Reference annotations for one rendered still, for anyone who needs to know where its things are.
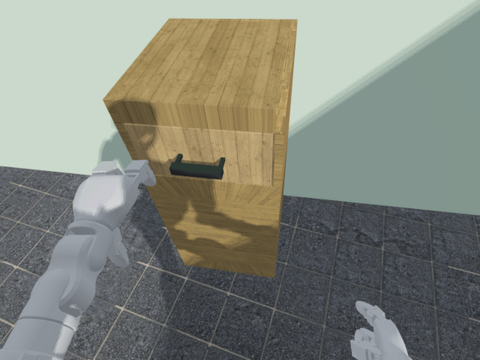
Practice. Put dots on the left robot forearm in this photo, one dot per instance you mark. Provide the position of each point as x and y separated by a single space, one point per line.
48 321

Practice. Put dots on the handle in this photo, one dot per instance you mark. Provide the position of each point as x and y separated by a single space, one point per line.
197 170

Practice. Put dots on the cabinet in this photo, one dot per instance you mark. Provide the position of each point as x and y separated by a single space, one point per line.
223 74

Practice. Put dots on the drawer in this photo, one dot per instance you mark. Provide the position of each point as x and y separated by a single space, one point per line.
249 156

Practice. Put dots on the robot left hand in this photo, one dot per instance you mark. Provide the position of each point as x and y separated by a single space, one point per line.
107 196

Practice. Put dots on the robot right hand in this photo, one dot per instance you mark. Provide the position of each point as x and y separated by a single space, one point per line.
385 339

